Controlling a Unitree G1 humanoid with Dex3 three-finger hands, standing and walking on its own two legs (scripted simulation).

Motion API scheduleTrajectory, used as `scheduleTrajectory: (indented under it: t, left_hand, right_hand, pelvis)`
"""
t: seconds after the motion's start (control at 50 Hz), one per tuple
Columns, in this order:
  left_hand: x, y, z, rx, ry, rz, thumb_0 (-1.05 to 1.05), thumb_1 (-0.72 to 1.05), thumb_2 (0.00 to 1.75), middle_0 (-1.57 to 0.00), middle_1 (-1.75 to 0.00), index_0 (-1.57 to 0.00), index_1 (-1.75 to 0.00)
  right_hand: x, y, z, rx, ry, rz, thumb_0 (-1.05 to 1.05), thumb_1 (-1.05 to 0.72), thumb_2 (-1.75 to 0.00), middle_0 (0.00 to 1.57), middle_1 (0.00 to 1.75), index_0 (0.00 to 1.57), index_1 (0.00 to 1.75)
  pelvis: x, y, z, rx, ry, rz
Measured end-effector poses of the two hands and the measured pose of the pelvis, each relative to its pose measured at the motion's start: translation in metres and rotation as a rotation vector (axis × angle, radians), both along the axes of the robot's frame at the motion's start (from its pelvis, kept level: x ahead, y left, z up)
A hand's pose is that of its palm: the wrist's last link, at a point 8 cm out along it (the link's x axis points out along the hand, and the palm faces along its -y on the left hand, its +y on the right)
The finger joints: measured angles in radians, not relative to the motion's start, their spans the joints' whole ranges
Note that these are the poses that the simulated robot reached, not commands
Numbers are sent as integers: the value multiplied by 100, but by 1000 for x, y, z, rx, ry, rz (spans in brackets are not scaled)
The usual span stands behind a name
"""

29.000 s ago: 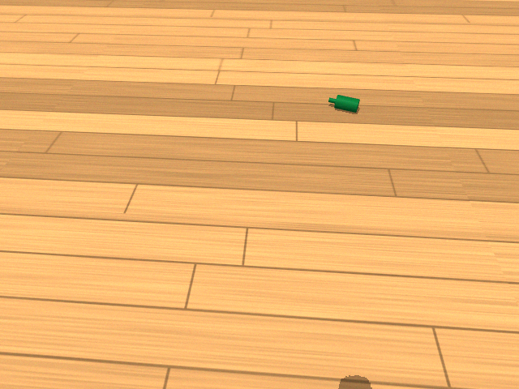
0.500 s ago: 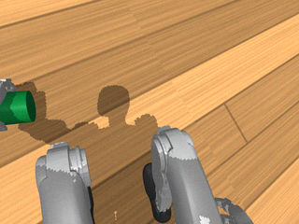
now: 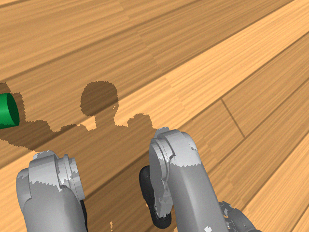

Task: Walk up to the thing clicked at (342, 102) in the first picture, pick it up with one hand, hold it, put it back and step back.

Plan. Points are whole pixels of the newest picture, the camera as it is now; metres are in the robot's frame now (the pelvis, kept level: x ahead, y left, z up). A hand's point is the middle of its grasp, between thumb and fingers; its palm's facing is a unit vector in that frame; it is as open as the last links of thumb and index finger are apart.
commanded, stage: rest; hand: left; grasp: from above
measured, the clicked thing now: out of the picture +0.42 +0.37 -0.25
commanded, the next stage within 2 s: open in 0.44 s
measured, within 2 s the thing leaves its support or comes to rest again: rests again in 1.02 s
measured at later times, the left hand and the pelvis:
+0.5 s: hand out of the picture +0.41 +0.34 -0.23, palm faces -0.45 -0.13 -0.88, open 11.1 cm; pelvis +0.00 +0.00 -0.01, yaw -1 degrees
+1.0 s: hand out of the picture +0.42 +0.34 -0.22, palm faces -0.43 -0.12 -0.89, open 12.4 cm; pelvis +0.00 +0.00 +0.00, yaw -2 degrees
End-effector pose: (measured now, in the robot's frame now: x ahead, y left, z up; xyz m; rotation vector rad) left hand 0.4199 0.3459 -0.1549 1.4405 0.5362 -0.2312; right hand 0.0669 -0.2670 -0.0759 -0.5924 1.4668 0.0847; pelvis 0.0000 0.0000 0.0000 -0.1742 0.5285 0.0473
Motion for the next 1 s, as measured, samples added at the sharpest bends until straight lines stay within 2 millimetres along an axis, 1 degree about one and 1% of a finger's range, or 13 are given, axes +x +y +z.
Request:
scheduleTrajectory:
  t: [0.08, 0.2, 0.42, 0.62, 0.7, 0.82, 1.0]
  left_hand:
    - [0, -1, -7, -7, -3, -7, -2, -10, 46, -64, -47, -66, -49]
    - [-1, 0, -12, -2, -14, -8, -2, -11, 47, -64, -47, -67, -49]
    - [0, -1, -13, 5, -13, 1, -2, -12, 48, -64, -49, -66, -51]
    - [1, 0, -13, 6, -7, 1, -2, -14, 51, -63, -53, -65, -55]
    - [0, -1, -14, 6, 0, 0, -2, -14, 56, -58, -58, -60, -60]
    - [-2, -1, -13, 6, -7, -7, -2, -18, 70, -49, -69, -51, -70]
    - [6, 1, -9, 18, -35, 7, -1, -29, 88, -31, -85, -32, -85]
  right_hand:
    - [0, 0, 3, -7, 4, 14, 0, -90, -89, 20, 30, 20, 30]
    - [6, -1, 5, -13, -9, 43, 0, -90, -89, 20, 30, 20, 30]
    - [13, 6, 4, 10, -38, 87, 0, -90, -89, 20, 30, 20, 30]
    - [9, 11, 4, 30, -40, 109, 0, -90, -89, 20, 30, 20, 30]
    - [4, 12, 6, 33, -31, 110, 0, -89, -89, 20, 30, 20, 30]
    - [-1, 12, 8, 32, -23, 109, 0, -89, -89, 20, 30, 20, 30]
    - [-4, 11, 12, 30, -24, 109, 0, -89, -89, 20, 30, 20, 30]
  pelvis:
    - [0, 1, -1, -6, -7, -2]
    - [1, 1, -3, -10, -14, -6]
    - [-1, 3, -5, -18, -29, -12]
    - [-3, 3, -5, -24, -44, -17]
    - [-3, 3, -5, -25, -47, -18]
    - [-4, 3, -4, -28, -52, -20]
    - [-5, 4, -4, -32, -51, -20]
